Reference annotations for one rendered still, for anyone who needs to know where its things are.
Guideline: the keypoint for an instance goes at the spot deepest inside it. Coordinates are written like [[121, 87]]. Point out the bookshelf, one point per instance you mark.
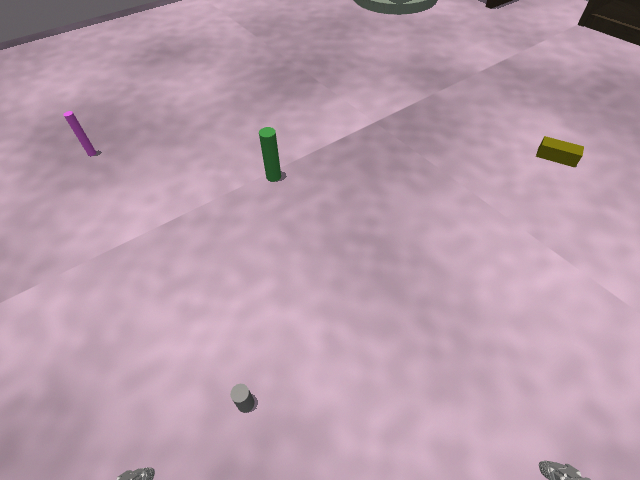
[[617, 18]]

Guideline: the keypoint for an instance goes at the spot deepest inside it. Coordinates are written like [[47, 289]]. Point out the right robot hand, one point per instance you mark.
[[556, 471]]

